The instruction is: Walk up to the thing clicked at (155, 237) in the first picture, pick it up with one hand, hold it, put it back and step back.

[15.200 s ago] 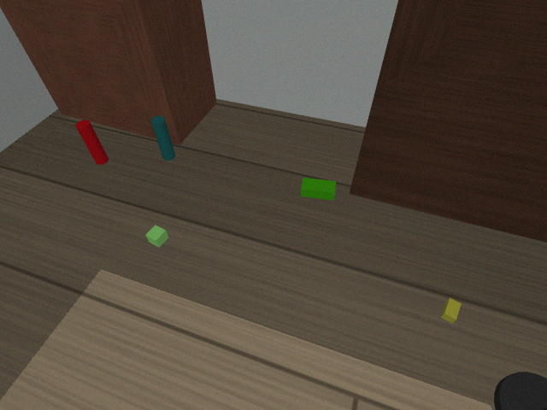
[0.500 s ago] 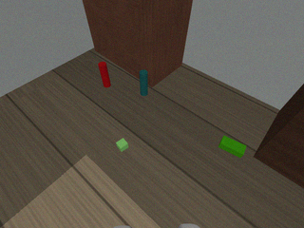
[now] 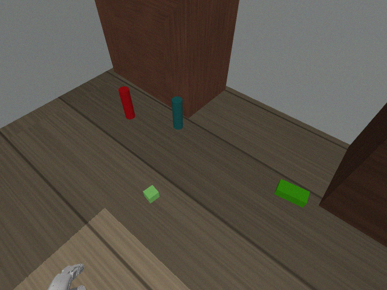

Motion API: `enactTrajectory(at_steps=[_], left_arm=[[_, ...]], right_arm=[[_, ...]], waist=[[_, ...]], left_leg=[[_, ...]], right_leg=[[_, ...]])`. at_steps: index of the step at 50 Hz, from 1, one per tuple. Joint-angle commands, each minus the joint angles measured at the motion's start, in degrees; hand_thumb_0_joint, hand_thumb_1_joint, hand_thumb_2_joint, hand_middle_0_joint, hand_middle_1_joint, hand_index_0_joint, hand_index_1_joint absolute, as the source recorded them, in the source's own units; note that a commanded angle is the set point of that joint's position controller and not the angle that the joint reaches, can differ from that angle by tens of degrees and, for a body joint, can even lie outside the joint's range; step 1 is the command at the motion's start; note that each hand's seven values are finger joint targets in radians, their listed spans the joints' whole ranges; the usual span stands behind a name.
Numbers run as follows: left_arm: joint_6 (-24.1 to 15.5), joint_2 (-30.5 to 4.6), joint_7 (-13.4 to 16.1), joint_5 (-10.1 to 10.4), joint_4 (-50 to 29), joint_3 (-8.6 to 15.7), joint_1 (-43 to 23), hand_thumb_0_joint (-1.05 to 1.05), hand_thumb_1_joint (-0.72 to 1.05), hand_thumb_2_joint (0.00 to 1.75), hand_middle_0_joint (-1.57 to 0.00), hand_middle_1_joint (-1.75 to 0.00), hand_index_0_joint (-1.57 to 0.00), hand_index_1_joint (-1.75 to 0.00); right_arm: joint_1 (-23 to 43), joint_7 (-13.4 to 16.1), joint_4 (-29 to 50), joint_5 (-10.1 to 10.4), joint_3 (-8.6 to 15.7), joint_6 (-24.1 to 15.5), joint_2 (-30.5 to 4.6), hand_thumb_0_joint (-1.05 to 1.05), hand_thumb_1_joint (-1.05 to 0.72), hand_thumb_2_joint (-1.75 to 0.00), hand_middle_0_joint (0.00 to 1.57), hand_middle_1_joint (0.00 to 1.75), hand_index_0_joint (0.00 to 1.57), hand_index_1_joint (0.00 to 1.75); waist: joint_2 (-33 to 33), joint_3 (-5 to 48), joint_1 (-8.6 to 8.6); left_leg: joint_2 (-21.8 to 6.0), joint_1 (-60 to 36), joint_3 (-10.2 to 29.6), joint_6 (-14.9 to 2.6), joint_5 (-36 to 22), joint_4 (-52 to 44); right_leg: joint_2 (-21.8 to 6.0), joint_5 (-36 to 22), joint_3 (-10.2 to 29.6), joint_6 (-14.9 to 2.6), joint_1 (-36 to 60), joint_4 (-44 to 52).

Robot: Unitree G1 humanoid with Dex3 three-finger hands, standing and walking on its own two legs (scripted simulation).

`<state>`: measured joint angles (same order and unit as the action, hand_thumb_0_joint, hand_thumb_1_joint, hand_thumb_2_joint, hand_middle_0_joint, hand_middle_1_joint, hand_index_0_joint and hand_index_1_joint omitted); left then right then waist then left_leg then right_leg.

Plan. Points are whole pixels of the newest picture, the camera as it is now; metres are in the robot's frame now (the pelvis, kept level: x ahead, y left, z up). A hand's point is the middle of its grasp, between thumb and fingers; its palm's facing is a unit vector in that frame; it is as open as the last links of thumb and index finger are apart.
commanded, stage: walk up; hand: left
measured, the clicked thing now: (151, 194) +0.69 +0.24 -0.75
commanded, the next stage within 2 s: stand in 0.24 s
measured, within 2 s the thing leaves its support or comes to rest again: neither
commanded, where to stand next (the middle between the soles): +0.30 +0.01 m, yaw -1 degrees
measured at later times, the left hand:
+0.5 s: hand out of the picture +0.05 +0.25 -0.15, palm faces +0.00 -0.94 -0.34, open 7.4 cm
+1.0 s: hand out of the picture +0.06 +0.24 -0.14, palm faces -0.03 -0.94 -0.34, open 7.4 cm
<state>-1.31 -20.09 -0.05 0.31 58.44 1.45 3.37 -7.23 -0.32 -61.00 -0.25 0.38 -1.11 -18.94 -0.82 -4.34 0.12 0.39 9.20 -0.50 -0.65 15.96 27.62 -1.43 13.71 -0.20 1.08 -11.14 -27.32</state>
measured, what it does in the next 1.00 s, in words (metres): stands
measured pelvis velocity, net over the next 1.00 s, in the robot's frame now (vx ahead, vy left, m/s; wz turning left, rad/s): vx -0.01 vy -0.01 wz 0.00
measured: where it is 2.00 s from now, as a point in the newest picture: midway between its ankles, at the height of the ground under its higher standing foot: outside the picture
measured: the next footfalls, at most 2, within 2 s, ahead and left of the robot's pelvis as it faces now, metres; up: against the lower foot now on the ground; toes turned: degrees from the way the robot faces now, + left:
right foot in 1.90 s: +0.33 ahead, -0.11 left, +0.00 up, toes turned -3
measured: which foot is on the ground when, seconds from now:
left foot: down 0.00-1.00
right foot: down 0.00-1.00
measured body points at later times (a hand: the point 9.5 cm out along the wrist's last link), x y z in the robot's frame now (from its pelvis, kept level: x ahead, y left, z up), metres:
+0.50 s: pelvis -0.01 +0.00 +0.01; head -0.01 +0.00 +0.46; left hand +0.05 +0.30 -0.12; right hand +0.09 -0.29 -0.12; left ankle -0.01 +0.11 -0.74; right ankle +0.01 -0.13 -0.74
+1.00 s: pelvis -0.01 -0.01 +0.01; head -0.01 -0.01 +0.46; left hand +0.06 +0.29 -0.12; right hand +0.05 -0.31 -0.13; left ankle -0.01 +0.11 -0.74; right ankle +0.01 -0.13 -0.74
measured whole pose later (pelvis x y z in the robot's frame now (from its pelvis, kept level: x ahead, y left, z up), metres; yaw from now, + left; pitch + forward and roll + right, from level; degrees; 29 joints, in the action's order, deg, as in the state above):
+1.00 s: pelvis -0.01 -0.01 +0.01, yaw +0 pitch -3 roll +0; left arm -1.2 -20.0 -0.5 -0.4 64.5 -1.0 6.6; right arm -7.2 -0.9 -65.7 -0.5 0.3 -0.7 -20.2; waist 0.2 -2.8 -0.1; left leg 0.2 5.7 -0.1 0.2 9.8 18.1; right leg -1.2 8.5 -0.7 0.5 -8.1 -19.3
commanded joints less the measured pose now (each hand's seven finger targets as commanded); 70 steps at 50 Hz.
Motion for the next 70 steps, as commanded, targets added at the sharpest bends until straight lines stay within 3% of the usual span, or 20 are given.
enactTrajectory(at_steps=[1, 9, 11, 14, 17, 21, 27, 30, 35, 43, 50, 61, 62, 63, 64, 66, 67, 68, 69, 70], left_arm=[[-0.8, -11.6, 0.9, 0.1, -2.1, 2.8, -2.0, 0.00, 0.90, 0.90, -0.20, -0.30, -0.20, -0.30], [-0.5, -11.2, 0.5, -0.5, -0.2, 2.7, -3.4, 0.00, 0.90, 0.90, -0.20, -0.30, -0.20, -0.30], [-0.5, -11.2, 0.4, -0.7, 0.3, 2.7, -2.8, 0.00, 0.90, 0.90, -0.20, -0.30, -0.20, -0.30], [-0.8, -10.9, 0.3, -1.0, 1.7, 1.4, -2.6, 0.00, 0.90, 0.90, -0.20, -0.30, -0.20, -0.30], [-0.8, -11.1, 0.3, -0.9, 2.3, 1.0, -2.7, 0.00, 0.90, 0.90, -0.20, -0.30, -0.20, -0.30], [-1.2, -12.0, 0.4, -1.0, 3.0, 0.9, -1.9, 0.00, 0.90, 0.90, -0.20, -0.30, -0.20, -0.30], [-1.1, -12.4, 0.4, -1.2, 3.6, 0.5, -0.2, 0.00, 0.90, 0.90, -0.20, -0.30, -0.20, -0.30], [-1.2, -12.6, 0.4, -1.1, 3.3, 0.4, 0.1, 0.00, 0.90, 0.90, -0.20, -0.30, -0.20, -0.30], [-1.6, -12.4, 0.4, -1.0, 3.2, 0.3, 1.0, 0.00, 0.90, 0.90, -0.20, -0.30, -0.20, -0.30], [-1.1, -12.6, 0.4, -0.8, 3.2, 0.1, 1.6, 0.00, 0.90, 0.90, -0.20, -0.30, -0.20, -0.30], [-0.8, -12.5, 0.3, -0.7, 3.3, 0.2, 1.2, 0.00, 0.90, 0.90, -0.20, -0.30, -0.20, -0.30], [-1.0, -12.4, 0.3, -0.7, 2.8, 0.2, 0.7, 0.00, 0.90, 0.90, -0.20, -0.30, -0.20, -0.30], [-1.3, -15.7, -0.7, -1.5, 1.0, 3.5, 4.2, 0.00, 0.90, 0.90, -0.20, -0.30, -0.20, -0.30], [-1.3, -16.0, -1.1, -2.2, 1.2, 3.9, 6.2, 0.00, 0.90, 0.90, -0.20, -0.30, -0.20, -0.30], [-1.1, -16.3, -1.4, -2.4, 1.0, 4.4, 6.3, 0.00, 0.90, 0.90, -0.20, -0.30, -0.20, -0.30], [-1.1, -16.0, -1.6, -2.3, -0.3, 5.0, 8.1, 0.00, 0.90, 0.90, -0.20, -0.30, -0.20, -0.30], [-1.3, -16.3, -1.5, -2.4, -0.3, 5.4, 9.6, 0.00, 0.90, 0.90, -0.20, -0.30, -0.20, -0.30], [-1.7, -17.8, -1.3, -2.5, -0.2, 6.0, 11.6, 0.00, 0.90, 0.90, -0.20, -0.30, -0.20, -0.30], [-2.2, -18.6, -1.1, -2.6, -1.0, 6.4, 13.1, 0.00, 0.90, 0.90, -0.20, -0.30, -0.20, -0.30], [-2.3, -19.0, -1.2, -2.6, -1.9, 6.6, 12.9, 0.00, 0.90, 0.90, -0.20, -0.30, -0.20, -0.30]], right_arm=[[3.5, 1.1, 2.7, -0.2, 3.0, -1.2, -13.2, 0.00, -0.90, -0.90, 0.20, 0.30, 0.20, 0.30], [5.5, 1.0, 1.5, -0.5, 2.9, -1.0, -12.3, 0.00, -0.90, -0.90, 0.20, 0.30, 0.20, 0.30], [6.7, 0.8, 1.7, -0.6, 2.9, -0.9, -12.4, 0.00, -0.90, -0.90, 0.20, 0.30, 0.20, 0.30], [6.1, 0.7, 1.2, -0.3, 2.9, -1.4, -13.1, 0.00, -0.90, -0.90, 0.20, 0.30, 0.20, 0.30], [6.2, 0.6, 0.7, -0.3, 2.8, -1.2, -13.0, 0.00, -0.90, -0.90, 0.20, 0.30, 0.20, 0.30], [6.0, 0.3, 0.6, -0.4, 2.9, -1.0, -12.8, 0.00, -0.90, -0.90, 0.20, 0.30, 0.20, 0.30], [4.6, -0.1, -0.2, -0.3, 2.9, -0.5, -12.6, 0.00, -0.90, -0.90, 0.20, 0.30, 0.20, 0.30], [3.9, -0.3, -0.5, -0.5, 2.8, -0.5, -12.7, 0.00, -0.90, -0.90, 0.20, 0.30, 0.20, 0.30], [4.3, -0.1, -0.5, -0.5, 2.7, -0.9, -12.6, 0.00, -0.90, -0.90, 0.20, 0.30, 0.20, 0.30], [2.7, 0.1, -1.2, -0.3, 2.2, -0.8, -12.9, 0.00, -0.90, -0.90, 0.20, 0.30, 0.20, 0.30], [1.9, 0.2, -1.4, -0.3, 1.7, -0.6, -12.9, 0.00, -0.90, -0.90, 0.20, 0.30, 0.20, 0.30], [2.5, 0.4, -0.8, -0.2, 1.7, -0.9, -13.4, 0.00, -0.90, -0.90, 0.20, 0.30, 0.20, 0.30], [-1.6, -0.7, 1.5, -1.0, 4.3, -1.3, -17.0, 0.00, -0.90, -0.90, 0.20, 0.30, 0.20, 0.30], [-2.2, -1.1, 1.5, -1.6, 4.8, -1.3, -17.4, 0.00, -0.90, -0.90, 0.20, 0.30, 0.20, 0.30], [-1.5, -1.4, 2.1, -1.9, 4.8, -1.1, -17.2, 0.00, -0.90, -0.90, 0.20, 0.30, 0.20, 0.30], [1.1, -1.8, 4.5, -2.1, 4.6, -1.2, -14.6, 0.00, -0.90, -0.90, 0.20, 0.30, 0.20, 0.30], [2.7, -1.8, 5.6, -2.1, 4.6, -1.5, -13.5, 0.00, -0.90, -0.90, 0.20, 0.30, 0.20, 0.30], [3.0, -1.7, 6.3, -2.1, 4.7, -1.8, -12.4, 0.00, -0.90, -0.90, 0.20, 0.30, 0.20, 0.30], [3.7, -1.5, 7.3, -2.0, 4.9, -2.0, -12.9, 0.00, -0.90, -0.90, 0.20, 0.30, 0.20, 0.30], [3.2, -1.5, 8.0, -1.7, 5.0, -2.2, -13.2, 0.00, -0.90, -0.90, 0.20, 0.30, 0.20, 0.30]], waist=[[3.4, 8.7, 0.94], [2.6, 7.6, 0.65], [2.4, 6.6, 0.94], [2.4, 8.3, -0.16], [1.8, 4.8, -0.10], [-0.2, 5.7, -0.30], [-0.7, 2.5, -0.52], [-0.2, 2.4, -0.46], [0.2, 6.4, 0.02], [0.4, 5.7, 0.00], [0.3, 2.7, 0.03], [0.6, 6.7, -0.28], [-0.2, 11.1, -0.02], [0.8, 7.4, 0.81], [0.8, 2.1, 1.23], [-1.8, -3.1, 2.44], [-3.8, -4.5, 3.54], [-8.8, -4.2, 4.38], [-8.7, -3.5, 4.97], [-8.0, -1.1, 4.21]], left_leg=[[-7.9, -1.0, 6.3, -1.46, -23.3, -5.8], [-7.8, -0.5, 6.4, -1.00, -17.1, -9.2], [-7.9, 0.3, 6.7, -1.12, -12.7, -10.1], [-8.1, -4.7, 6.6, -0.59, -17.4, -11.3], [-7.7, -2.5, 6.8, -0.46, -10.4, -13.3], [-7.6, -3.8, 6.5, -0.68, -10.6, -13.1], [-6.7, -2.8, 6.6, -0.48, -1.8, -13.8], [-6.4, -0.8, 6.5, -0.56, -0.5, -13.8], [-7.2, -2.2, 6.6, -0.72, -7.8, -13.1], [-7.3, -1.9, 6.6, -0.49, -9.5, -13.0], [-6.9, 0.7, 6.7, -0.19, -5.4, -14.0], [-7.7, -3.4, 6.1, -0.35, -12.8, -12.1], [-4.9, -3.0, 5.4, -3.99, 13.3, -8.1], [-5.4, 1.6, 6.9, -4.84, 23.6, -7.3], [-4.6, 7.2, 7.3, -4.46, 27.7, -6.8], [-3.6, 14.7, 6.1, -3.74, 21.3, -3.2], [-2.1, 18.8, 3.1, -2.70, 12.4, 1.1], [-1.7, 23.3, 0.2, -1.63, 7.4, 7.8], [-3.9, 26.7, 2.2, -1.46, 9.7, 11.5], [-5.0, 26.0, 3.2, -1.84, 11.2, 9.9]], right_leg=[[-5.0, -16.4, 3.9, -2.87, 6.9, 3.3], [-5.1, -12.6, 3.8, -2.19, 7.6, 6.4], [-4.9, -10.2, 3.8, -1.86, 6.9, 7.5], [-5.7, -14.2, 4.7, -1.82, 6.8, 8.8], [-5.5, -8.7, 4.8, -1.51, 5.3, 10.8], [-6.2, -9.3, 5.0, -1.72, 5.4, 11.6], [-5.9, 1.5, 6.0, -1.65, 0.7, 14.0], [-6.1, 3.3, 6.6, -1.76, 1.0, 14.2], [-6.3, -6.5, 5.9, -1.98, 5.1, 11.9], [-6.2, -7.7, 5.5, -2.18, 5.3, 11.2], [-5.8, -3.1, 5.6, -2.07, 4.2, 12.1], [-6.3, -12.3, 5.4, -2.19, 5.8, 10.9], [-2.5, 13.9, 4.1, -4.22, 7.9, 7.8], [-3.7, 24.1, 6.8, -5.49, 4.3, 7.2], [-4.2, 29.5, 8.9, -6.01, 1.3, 7.8], [-7.3, 28.8, 13.8, -8.03, 1.8, 10.8], [-10.1, 24.6, 16.7, -9.71, 6.4, 13.3], [-14.3, 17.5, 21.3, -12.53, 12.7, 16.5], [-17.9, 5.4, 24.0, -14.66, 17.0, 16.6], [-18.9, -1.6, 23.9, -15.83, 19.2, 15.3]])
